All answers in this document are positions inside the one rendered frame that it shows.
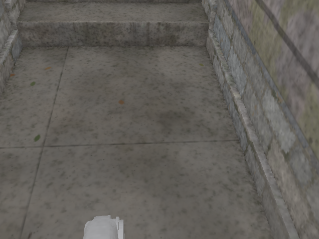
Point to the left robot thigh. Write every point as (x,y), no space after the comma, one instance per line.
(104,227)

